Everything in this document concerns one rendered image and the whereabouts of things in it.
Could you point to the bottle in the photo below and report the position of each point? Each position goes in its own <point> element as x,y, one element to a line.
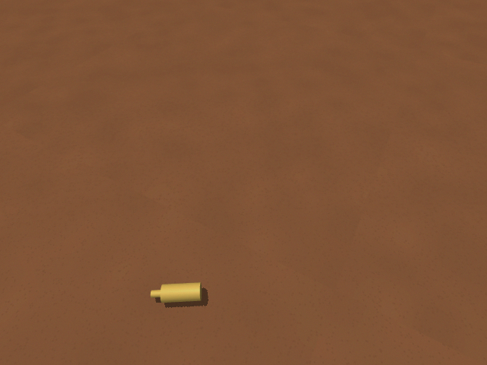
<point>183,292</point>

